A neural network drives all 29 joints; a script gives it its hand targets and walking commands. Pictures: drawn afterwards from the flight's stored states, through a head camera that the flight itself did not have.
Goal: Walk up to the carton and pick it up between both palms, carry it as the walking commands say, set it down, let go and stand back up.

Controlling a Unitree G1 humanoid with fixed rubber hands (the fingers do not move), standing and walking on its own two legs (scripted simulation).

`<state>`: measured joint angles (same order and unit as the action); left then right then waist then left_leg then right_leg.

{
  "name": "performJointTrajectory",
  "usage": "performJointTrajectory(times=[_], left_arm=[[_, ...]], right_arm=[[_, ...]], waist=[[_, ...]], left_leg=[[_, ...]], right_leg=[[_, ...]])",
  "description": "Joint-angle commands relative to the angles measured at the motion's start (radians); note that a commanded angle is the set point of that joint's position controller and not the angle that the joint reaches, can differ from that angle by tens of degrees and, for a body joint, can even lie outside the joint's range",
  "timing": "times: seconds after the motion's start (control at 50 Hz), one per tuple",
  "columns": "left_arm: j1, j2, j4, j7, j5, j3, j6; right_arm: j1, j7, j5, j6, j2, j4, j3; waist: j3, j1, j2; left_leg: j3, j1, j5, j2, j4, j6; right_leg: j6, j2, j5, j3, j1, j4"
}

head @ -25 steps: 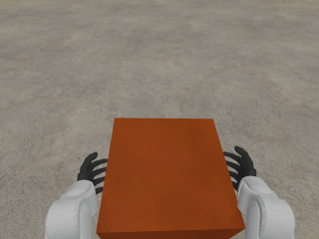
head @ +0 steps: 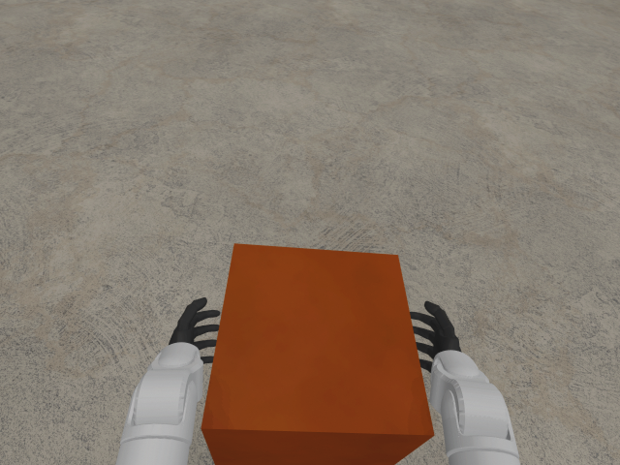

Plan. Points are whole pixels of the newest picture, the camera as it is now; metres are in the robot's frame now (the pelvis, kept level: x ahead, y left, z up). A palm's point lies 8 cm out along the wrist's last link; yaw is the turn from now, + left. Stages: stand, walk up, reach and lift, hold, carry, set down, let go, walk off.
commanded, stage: set down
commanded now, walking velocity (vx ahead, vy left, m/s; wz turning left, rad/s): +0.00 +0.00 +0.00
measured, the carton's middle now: (309, 360) +0.29 +0.00 -0.08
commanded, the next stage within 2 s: none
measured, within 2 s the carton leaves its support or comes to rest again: neither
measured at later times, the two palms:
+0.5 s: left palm (194, 341) +0.30 +0.17 -0.04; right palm (425, 333) +0.31 -0.16 -0.01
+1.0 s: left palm (191, 348) +0.32 +0.20 -0.12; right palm (394, 334) +0.34 -0.14 -0.08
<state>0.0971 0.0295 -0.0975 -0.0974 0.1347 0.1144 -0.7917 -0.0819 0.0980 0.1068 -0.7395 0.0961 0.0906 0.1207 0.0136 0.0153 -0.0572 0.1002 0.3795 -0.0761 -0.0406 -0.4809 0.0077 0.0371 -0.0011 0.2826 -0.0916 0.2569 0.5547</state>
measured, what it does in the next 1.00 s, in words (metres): stands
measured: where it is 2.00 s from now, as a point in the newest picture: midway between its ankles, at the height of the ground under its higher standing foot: outside the picture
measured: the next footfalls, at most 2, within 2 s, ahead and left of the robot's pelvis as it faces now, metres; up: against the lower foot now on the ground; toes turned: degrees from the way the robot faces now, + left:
none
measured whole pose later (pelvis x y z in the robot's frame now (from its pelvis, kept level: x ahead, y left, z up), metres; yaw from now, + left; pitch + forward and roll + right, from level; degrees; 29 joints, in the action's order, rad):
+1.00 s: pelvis +0.02 +0.04 -0.03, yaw -6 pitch +25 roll -2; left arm 0.29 0.06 -0.56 -0.17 0.16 0.32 -0.31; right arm -0.43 0.03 0.18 -0.20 0.11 0.65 0.26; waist 0.17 0.01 -0.03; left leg 0.01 0.93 -0.16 -0.03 -0.66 0.02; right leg 0.00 0.01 0.31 0.02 0.82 0.70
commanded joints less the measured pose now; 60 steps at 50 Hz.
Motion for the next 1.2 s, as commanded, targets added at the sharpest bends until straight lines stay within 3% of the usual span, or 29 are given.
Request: performJointTrajectory(times=[0.0, 0.04, 0.08, 0.1, 0.2, 0.24, 0.26, 0.34, 0.38, 0.4, 0.42, 0.46, 0.54, 0.58, 0.68, 0.72, 0.84, 0.94, 0.98, 1.04, 1.06, 1.12, 1.14, 1.16, 1.18], left_arm=[[0.843, 0.536, 0.333, 0.214, -0.295, -0.534, 0.193], [0.795, 0.648, 0.345, 0.215, -0.305, -0.557, 0.226], [0.691, 0.745, 0.287, 0.236, -0.29, -0.578, 0.225], [0.641, 0.773, 0.217, 0.248, -0.265, -0.555, 0.213], [0.579, 0.872, -0.014, 0.293, -0.187, -0.471, 0.18], [0.615, 0.929, -0.048, 0.317, -0.195, -0.466, 0.199], [0.661, 0.949, -0.049, 0.329, -0.208, -0.474, 0.213], [0.821, 0.973, -0.036, 0.355, -0.232, -0.478, 0.297], [0.881, 0.99, -0.026, 0.358, -0.248, -0.487, 0.352], [0.891, 0.993, -0.049, 0.358, -0.243, -0.47, 0.375], [0.905, 0.991, -0.067, 0.357, -0.241, -0.461, 0.4], [0.892, 0.981, -0.109, 0.354, -0.223, -0.424, 0.44], [0.911, 0.92, -0.176, 0.346, -0.189, -0.36, 0.511], [0.951, 0.886, -0.194, 0.344, -0.175, -0.338, 0.539], [0.977, 0.861, -0.208, 0.338, -0.147, -0.336, 0.569], [0.985, 0.847, -0.209, 0.339, -0.135, -0.33, 0.577], [0.921, 0.878, -0.249, 0.329, -0.105, -0.321, 0.597], [0.96, 0.92, -0.213, 0.303, -0.126, -0.375, 0.619], [1.0, 0.935, -0.177, 0.292, -0.145, -0.416, 0.632], [1.052, 0.947, -0.165, 0.275, -0.16, -0.441, 0.644], [1.051, 0.953, -0.152, 0.272, -0.161, -0.45, 0.648], [1.093, 0.947, -0.154, 0.262, -0.153, -0.452, 0.649], [1.103, 0.941, -0.155, 0.261, -0.148, -0.446, 0.649], [1.125, 0.942, -0.155, 0.258, -0.146, -0.45, 0.646], [1.142, 0.936, -0.166, 0.259, -0.137, -0.43, 0.643]], right_arm=[[-0.905, -0.225, -0.335, 0.207, 0.607, -0.208, -0.593], [-0.904, -0.256, -0.363, 0.243, 0.718, -0.243, -0.685], [-0.796, -0.273, -0.327, 0.234, 0.786, -0.2, -0.698], [-0.729, -0.28, -0.284, 0.22, 0.793, -0.125, -0.666], [-0.487, -0.345, -0.132, 0.161, 0.873, 0.233, -0.502], [-0.465, -0.374, -0.086, 0.176, 0.905, 0.305, -0.45], [-0.452, -0.383, -0.059, 0.187, 0.909, 0.342, -0.412], [-0.471, -0.418, 0.011, 0.257, 0.923, 0.474, -0.317], [-0.513, -0.432, 0.007, 0.306, 0.933, 0.489, -0.323], [-0.558, -0.437, -0.003, 0.333, 0.936, 0.484, -0.332], [-0.586, -0.439, -0.004, 0.354, 0.928, 0.491, -0.331], [-0.646, -0.441, -0.024, 0.394, 0.928, 0.483, -0.355], [-0.694, -0.425, -0.023, 0.448, 0.925, 0.539, -0.348], [-0.702, -0.416, -0.01, 0.468, 0.942, 0.58, -0.32], [-0.653, -0.399, 0.03, 0.494, 0.954, 0.636, -0.268], [-0.631, -0.392, 0.052, 0.498, 0.949, 0.653, -0.241], [-0.634, -0.396, 0.074, 0.519, 0.916, 0.61, -0.249], [-0.691, -0.42, 0.055, 0.547, 0.864, 0.588, -0.269], [-0.716, -0.427, 0.046, 0.561, 0.845, 0.582, -0.272], [-0.748, -0.433, 0.046, 0.578, 0.815, 0.586, -0.268], [-0.751, -0.436, 0.039, 0.582, 0.821, 0.577, -0.28], [-0.773, -0.442, 0.035, 0.583, 0.823, 0.607, -0.267], [-0.79, -0.445, 0.029, 0.582, 0.824, 0.607, -0.266], [-0.785, -0.448, 0.035, 0.575, 0.829, 0.634, -0.25], [-0.808, -0.453, 0.034, 0.573, 0.832, 0.645, -0.243]], waist=[[0.531, -0.078, 0.07], [0.556, -0.134, 0.075], [0.605, -0.125, 0.054], [0.565, -0.116, 0.064], [0.351, -0.056, 0.091], [0.358, -0.032, 0.1], [0.361, -0.004, 0.107], [0.408, 0.019, 0.132], [0.436, 0.007, 0.147], [0.446, -0.014, 0.15], [0.448, -0.015, 0.141], [0.453, -0.055, 0.122], [0.435, -0.074, 0.062], [0.438, -0.068, 0.047], [0.553, -0.052, 0.053], [0.595, -0.04, 0.039], [0.723, -0.043, 0.066], [0.819, -0.033, 0.119], [0.876, -0.015, 0.146], [0.943, 0.012, 0.165], [0.988, 0.001, 0.168], [1.029, 0.013, 0.181], [1.041, 0.001, 0.182], [1.037, 0.018, 0.185], [1.031, 0.005, 0.186]], left_leg=[[-0.048, -0.608, -0.03, -0.051, -0.039, -0.006], [-0.042, -0.537, 0.098, -0.042, -0.024, 0.011], [-0.023, -0.52, 0.244, -0.024, -0.028, 0.021], [-0.01, -0.502, 0.253, -0.016, -0.017, 0.021], [0.033, -0.468, 0.226, 0.01, 0.034, 0.013], [0.041, -0.465, 0.282, 0.012, 0.036, 0.003], [0.043, -0.465, 0.294, 0.014, 0.032, -0.002], [0.031, -0.455, 0.308, 0.007, 0.0, -0.023], [0.023, -0.445, 0.323, 0.004, -0.03, -0.03], [0.013, -0.42, 0.307, 0.002, -0.044, -0.03], [0.009, -0.406, 0.299, 0.002, -0.054, -0.03], [-0.007, -0.362, 0.26, -0.006, -0.076, -0.025], [-0.025, -0.253, 0.175, -0.009, -0.109, -0.011], [-0.035, -0.197, 0.107, -0.011, -0.125, -0.004], [-0.044, -0.117, 0.115, -0.02, -0.18, 0.001], [-0.044, -0.089, 0.138, -0.022, -0.202, 0.004], [-0.041, -0.055, 0.296, -0.029, -0.266, 0.0], [-0.006, -0.088, 0.383, -0.016, -0.314, -0.023], [0.012, -0.118, 0.406, -0.009, -0.344, -0.034], [0.039, -0.143, 0.399, -0.002, -0.383, -0.045], [0.039, -0.15, 0.414, -0.003, -0.399, -0.047], [0.048, -0.132, 0.358, -0.004, -0.429, -0.05], [0.046, -0.117, 0.329, -0.006, -0.438, -0.05], [0.049, -0.095, 0.285, -0.006, -0.444, -0.052], [0.045, -0.059, 0.244, -0.011, -0.451, -0.049]], right_leg=[[0.037, -0.075, 0.109, 0.198, 0.21, -0.255], [0.015, -0.025, -0.048, 0.196, 0.082, -0.199], [-0.008, 0.007, -0.255, 0.198, -0.018, -0.144], [-0.015, 0.015, -0.291, 0.202, -0.03, -0.135], [0.0, 0.035, -0.254, 0.207, 0.065, -0.144], [0.009, 0.047, -0.269, 0.208, 0.088, -0.143], [0.013, 0.051, -0.267, 0.21, 0.108, -0.143], [0.022, 0.066, -0.243, 0.204, 0.158, -0.113], [0.025, 0.067, -0.252, 0.204, 0.18, -0.09], [0.025, 0.067, -0.246, 0.205, 0.186, -0.076], [0.023, 0.069, -0.241, 0.203, 0.202, -0.065], [0.021, 0.066, -0.23, 0.206, 0.206, -0.051], [0.011, 0.061, -0.188, 0.204, 0.257, -0.022], [0.008, 0.06, -0.137, 0.198, 0.294, -0.007], [0.006, 0.071, -0.16, 0.197, 0.352, 0.051], [0.002, 0.077, -0.184, 0.196, 0.388, 0.076], [-0.002, 0.099, -0.262, 0.19, 0.5, 0.139], [0.009, 0.113, -0.217, 0.172, 0.672, 0.191], [0.014, 0.116, -0.193, 0.163, 0.756, 0.217], [0.018, 0.117, -0.14, 0.151, 0.879, 0.253], [0.019, 0.119, -0.146, 0.15, 0.889, 0.263], [0.019, 0.12, -0.104, 0.143, 0.974, 0.298], [0.019, 0.119, -0.093, 0.143, 0.991, 0.313], [0.017, 0.119, -0.072, 0.139, 1.018, 0.327], [0.019, 0.118, -0.054, 0.139, 1.037, 0.342]])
